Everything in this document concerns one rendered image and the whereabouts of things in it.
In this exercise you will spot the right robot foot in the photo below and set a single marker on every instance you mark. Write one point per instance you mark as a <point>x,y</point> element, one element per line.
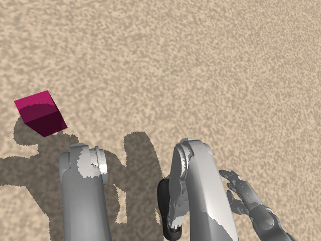
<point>163,198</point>

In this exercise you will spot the carton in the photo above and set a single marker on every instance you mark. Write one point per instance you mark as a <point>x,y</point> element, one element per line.
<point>40,113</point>

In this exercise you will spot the right robot arm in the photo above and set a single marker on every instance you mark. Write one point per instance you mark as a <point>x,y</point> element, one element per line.
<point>267,225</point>

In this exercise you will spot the right robot hand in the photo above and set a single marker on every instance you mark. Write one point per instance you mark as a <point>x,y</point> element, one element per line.
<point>244,190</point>

